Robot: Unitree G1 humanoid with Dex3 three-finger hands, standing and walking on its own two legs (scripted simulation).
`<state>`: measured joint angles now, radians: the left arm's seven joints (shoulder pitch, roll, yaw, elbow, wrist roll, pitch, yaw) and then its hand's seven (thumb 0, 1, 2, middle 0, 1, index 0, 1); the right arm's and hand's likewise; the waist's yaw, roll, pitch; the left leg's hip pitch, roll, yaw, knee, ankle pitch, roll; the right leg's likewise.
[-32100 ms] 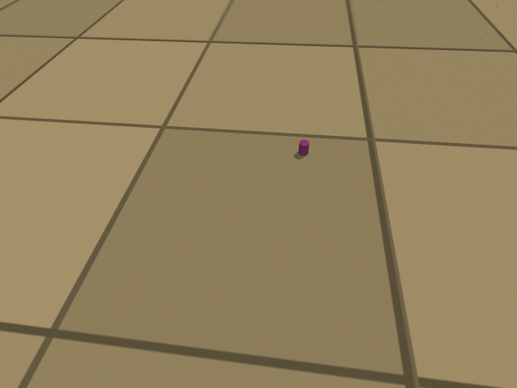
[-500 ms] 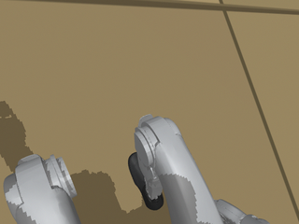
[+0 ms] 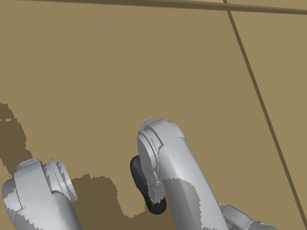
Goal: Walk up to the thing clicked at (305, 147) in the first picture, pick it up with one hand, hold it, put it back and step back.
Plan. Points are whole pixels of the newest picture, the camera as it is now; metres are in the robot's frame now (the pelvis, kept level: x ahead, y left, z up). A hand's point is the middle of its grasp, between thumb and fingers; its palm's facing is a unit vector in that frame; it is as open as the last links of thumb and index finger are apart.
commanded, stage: withdraw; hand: left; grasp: from above
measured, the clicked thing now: out of the picture +0.43 +0.29 -0.26
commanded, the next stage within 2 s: home in 1.00 s
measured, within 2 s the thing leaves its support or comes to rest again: neither
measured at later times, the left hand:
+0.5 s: hand out of the picture +0.43 +0.32 -0.09, palm faces -0.36 -0.06 -0.93, open 14.1 cm
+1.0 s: hand out of the picture +0.42 +0.30 -0.14, palm faces -0.33 -0.09 -0.94, open 14.0 cm
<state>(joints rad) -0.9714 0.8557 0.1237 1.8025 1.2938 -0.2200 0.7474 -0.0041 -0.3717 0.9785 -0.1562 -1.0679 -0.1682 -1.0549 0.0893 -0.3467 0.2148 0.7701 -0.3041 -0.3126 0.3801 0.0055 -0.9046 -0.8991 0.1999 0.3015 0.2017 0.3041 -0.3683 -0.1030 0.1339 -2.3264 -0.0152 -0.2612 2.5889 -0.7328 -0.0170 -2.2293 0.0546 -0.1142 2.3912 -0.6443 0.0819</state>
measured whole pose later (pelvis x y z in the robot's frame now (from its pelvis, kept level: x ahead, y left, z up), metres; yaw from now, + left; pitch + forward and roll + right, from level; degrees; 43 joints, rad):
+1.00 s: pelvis +0.00 -0.02 +0.03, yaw +7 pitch +32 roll -7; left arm -0.92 0.69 0.12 1.46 1.31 -0.22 0.57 0.00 -0.53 1.03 -0.10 -1.01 -0.09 -1.03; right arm 0.17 -0.30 0.05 0.75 -0.18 -0.08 0.16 0.01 -0.91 -0.90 0.20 0.30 0.20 0.30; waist -0.27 -0.02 -0.04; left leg -2.32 -0.02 -0.15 2.42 -0.67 -0.05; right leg -2.28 0.01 -0.03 2.33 -0.62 0.04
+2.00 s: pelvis +0.03 -0.02 +0.32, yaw +12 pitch +21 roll -3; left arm 0.17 0.28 -0.01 0.14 0.10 0.30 0.10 0.01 0.89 0.90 -0.21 -0.30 -0.21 -0.30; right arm 0.14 -0.21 0.03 0.55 0.04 -0.10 -0.07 0.01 -0.90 -0.90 0.20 0.30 0.20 0.30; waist -0.06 0.03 -0.20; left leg -1.27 0.02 -0.08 1.47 -0.58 -0.03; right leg -1.24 -0.01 -0.03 1.42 -0.56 0.02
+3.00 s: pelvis +0.07 +0.00 +0.42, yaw +13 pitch +9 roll -3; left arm 0.49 0.22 0.03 -0.13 -0.05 0.46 0.02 0.01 0.90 0.90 -0.20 -0.30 -0.20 -0.30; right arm 0.30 -0.21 0.04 0.54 0.01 -0.25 -0.18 0.02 -0.90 -0.90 0.20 0.30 0.21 0.30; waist -0.04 0.05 -0.16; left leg -0.70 0.03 -0.07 1.02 -0.48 -0.02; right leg -0.66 -0.01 -0.04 0.95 -0.45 0.03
